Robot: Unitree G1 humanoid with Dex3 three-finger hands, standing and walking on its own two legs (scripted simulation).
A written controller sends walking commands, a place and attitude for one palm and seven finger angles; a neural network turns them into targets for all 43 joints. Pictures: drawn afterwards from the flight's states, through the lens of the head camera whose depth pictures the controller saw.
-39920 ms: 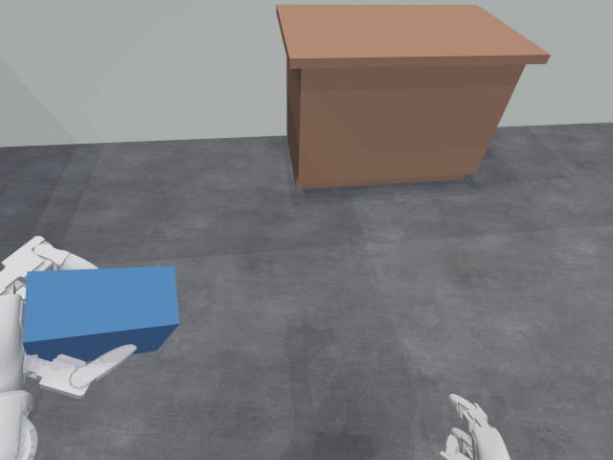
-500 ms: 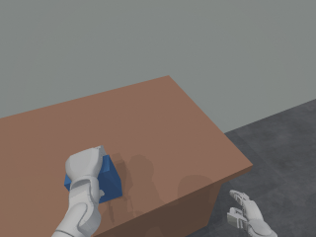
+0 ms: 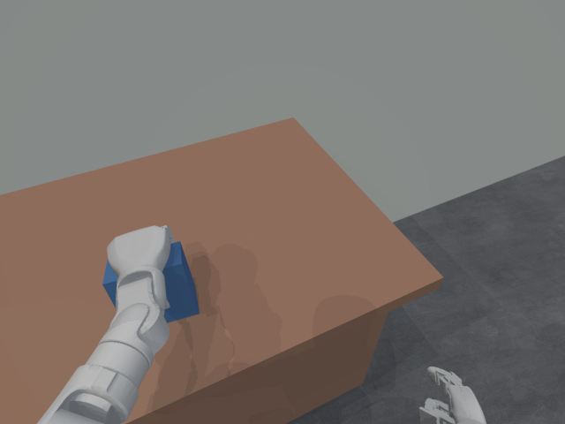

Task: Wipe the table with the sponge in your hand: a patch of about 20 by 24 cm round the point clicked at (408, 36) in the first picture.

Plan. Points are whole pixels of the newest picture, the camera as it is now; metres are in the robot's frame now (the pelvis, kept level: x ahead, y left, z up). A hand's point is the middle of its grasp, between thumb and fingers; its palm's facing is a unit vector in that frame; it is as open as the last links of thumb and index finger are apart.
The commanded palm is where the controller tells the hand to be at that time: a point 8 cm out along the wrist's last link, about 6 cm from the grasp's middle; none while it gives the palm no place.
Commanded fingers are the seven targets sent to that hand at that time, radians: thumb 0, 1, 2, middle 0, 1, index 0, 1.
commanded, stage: wipe forward along the middle lane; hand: left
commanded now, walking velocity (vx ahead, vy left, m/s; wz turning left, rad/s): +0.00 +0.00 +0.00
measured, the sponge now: (158, 295) +0.32 +0.25 -0.02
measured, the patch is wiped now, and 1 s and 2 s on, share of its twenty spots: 0.90 0.90 0.90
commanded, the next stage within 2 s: slide back across to the first lane in 0.92 s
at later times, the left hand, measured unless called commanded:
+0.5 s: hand (147, 248) +0.38 +0.28 +0.04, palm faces -0.10 -0.02 -0.99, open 10.1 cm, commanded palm +0.36 +0.29 +0.06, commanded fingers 0.00 0.10 1.30 -1.20 -1.60 -1.20 -1.60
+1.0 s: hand (140, 227) +0.42 +0.31 +0.03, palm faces -0.13 -0.01 -0.99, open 10.1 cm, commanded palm +0.41 +0.31 +0.07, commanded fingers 0.00 0.10 1.30 -1.20 -1.60 -1.20 -1.60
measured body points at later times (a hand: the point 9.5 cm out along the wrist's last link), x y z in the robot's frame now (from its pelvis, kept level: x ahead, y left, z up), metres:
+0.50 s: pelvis +0.00 -0.02 -0.01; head +0.02 -0.04 +0.44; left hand +0.38 +0.27 +0.09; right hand +0.13 -0.27 -0.13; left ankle +0.01 +0.12 -0.73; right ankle +0.03 -0.06 -0.73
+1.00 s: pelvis +0.00 +0.00 -0.01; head +0.05 -0.01 +0.43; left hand +0.42 +0.30 +0.09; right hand +0.09 -0.27 -0.14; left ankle +0.01 +0.12 -0.73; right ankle +0.03 -0.06 -0.73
